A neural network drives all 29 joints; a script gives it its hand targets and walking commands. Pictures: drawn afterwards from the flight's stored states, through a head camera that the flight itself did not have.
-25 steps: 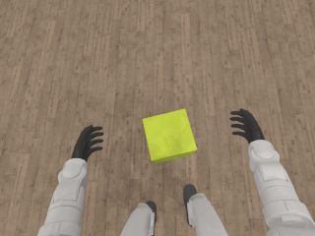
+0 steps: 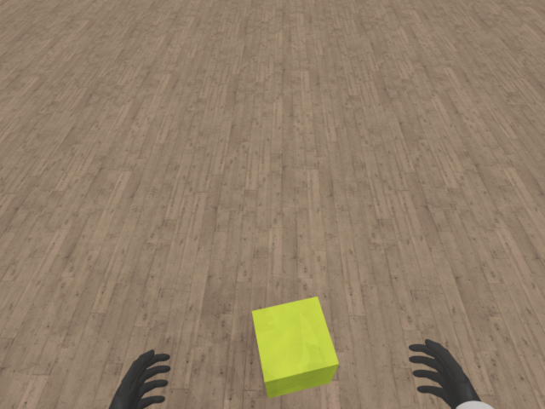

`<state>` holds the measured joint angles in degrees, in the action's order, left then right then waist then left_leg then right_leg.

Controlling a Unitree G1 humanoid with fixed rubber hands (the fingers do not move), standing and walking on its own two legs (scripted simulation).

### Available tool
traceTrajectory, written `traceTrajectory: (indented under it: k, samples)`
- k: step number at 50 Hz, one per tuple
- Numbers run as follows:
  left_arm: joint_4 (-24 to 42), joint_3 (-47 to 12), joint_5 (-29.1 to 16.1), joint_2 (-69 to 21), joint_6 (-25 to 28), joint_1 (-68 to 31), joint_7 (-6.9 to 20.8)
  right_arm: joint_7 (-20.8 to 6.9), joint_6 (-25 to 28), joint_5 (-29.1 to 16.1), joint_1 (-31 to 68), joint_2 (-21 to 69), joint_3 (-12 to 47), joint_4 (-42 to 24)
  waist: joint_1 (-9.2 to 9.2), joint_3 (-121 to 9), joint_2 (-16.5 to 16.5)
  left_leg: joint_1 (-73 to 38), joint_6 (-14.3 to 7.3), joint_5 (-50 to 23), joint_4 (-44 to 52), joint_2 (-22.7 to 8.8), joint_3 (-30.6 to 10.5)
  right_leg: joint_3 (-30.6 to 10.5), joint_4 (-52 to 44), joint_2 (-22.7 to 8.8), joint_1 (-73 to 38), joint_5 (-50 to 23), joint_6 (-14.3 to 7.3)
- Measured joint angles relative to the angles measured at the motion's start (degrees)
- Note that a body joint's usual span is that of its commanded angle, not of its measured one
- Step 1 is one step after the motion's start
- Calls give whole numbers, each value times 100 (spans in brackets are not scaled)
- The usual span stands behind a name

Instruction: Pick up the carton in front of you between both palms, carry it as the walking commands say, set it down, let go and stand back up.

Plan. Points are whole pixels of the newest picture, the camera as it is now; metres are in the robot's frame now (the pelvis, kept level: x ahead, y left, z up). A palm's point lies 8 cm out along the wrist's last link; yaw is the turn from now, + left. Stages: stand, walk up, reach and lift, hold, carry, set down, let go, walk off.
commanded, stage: let go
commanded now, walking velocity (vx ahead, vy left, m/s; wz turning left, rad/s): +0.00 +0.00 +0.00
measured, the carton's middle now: (292, 348) +0.40 -0.02 -0.65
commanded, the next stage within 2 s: stand in 0.38 s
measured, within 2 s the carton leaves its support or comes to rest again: neither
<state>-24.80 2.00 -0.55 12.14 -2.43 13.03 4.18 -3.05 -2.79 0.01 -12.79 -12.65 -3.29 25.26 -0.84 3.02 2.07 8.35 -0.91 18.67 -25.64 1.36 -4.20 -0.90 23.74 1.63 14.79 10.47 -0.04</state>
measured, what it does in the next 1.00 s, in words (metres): stands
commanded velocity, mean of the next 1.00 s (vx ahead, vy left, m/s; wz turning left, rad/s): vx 0.00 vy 0.00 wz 0.00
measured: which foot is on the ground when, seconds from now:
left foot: down 0.00-1.00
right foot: down 0.00-1.00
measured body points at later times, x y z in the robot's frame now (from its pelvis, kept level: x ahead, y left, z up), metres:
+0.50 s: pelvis +0.00 -0.01 -0.01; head +0.00 -0.01 +0.44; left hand +0.16 +0.26 -0.08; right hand +0.15 -0.27 -0.09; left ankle -0.06 +0.11 -0.74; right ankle +0.02 -0.12 -0.74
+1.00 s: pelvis +0.02 +0.00 -0.01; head +0.02 -0.01 +0.44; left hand +0.16 +0.29 -0.11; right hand +0.15 -0.30 -0.10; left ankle -0.06 +0.11 -0.74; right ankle +0.02 -0.12 -0.74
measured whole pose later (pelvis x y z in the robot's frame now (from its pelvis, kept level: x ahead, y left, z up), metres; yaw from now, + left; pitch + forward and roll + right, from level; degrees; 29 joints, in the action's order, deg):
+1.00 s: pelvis +0.02 +0.00 -0.01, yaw +0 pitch -1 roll +0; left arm -48.5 1.5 1.8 19.1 0.2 7.1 -1.2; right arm 1.6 -0.5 1.7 -13.1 -19.9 -1.6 41.7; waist -0.1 0.5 0.9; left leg 5.0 -0.7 21.6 -27.3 1.8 -4.5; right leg -0.6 29.5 1.2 13.3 15.7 -0.5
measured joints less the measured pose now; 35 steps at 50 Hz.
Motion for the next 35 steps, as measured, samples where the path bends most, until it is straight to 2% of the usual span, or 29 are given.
traceTrajectory:
  k: [13, 19, 22, 26, 35]
  samples:
    - [-22, 42, 197, -90, -456, -181, 7, -106, -508, 31, -74, -15, 65, -248, 79, 390, -8, -687, 5, 49, 20, -41, 32, -26, 14, 43, -658, 47, -17]
    - [198, -114, 229, -44, -890, -171, -236, 42, -352, -20, -115, -50, 94, -80, 95, 338, 23, -624, 29, 118, -132, -21, -42, 51, 201, 21, -602, 161, -42]
    - [-309, -121, 253, 112, -514, -269, -393, 209, -204, 150, -84, -176, 133, 325, 45, 31, -33, -304, 49, 176, -295, 13, -41, 54, 440, -7, -247, 269, -41]
    - [-925, 24, 294, 433, -124, -294, -450, 296, 2, 255, -106, -435, 51, 733, 50, -184, -115, -48, 44, 281, -458, 30, -20, 37, 679, -13, 54, 402, -55]
    - [-1730, 79, 276, 731, 178, -392, -477, 381, 148, 197, -153, -800, -23, 1185, 88, -226, -139, -84, 37, 369, -431, 33, -10, 25, 758, -15, 70, 542, -56]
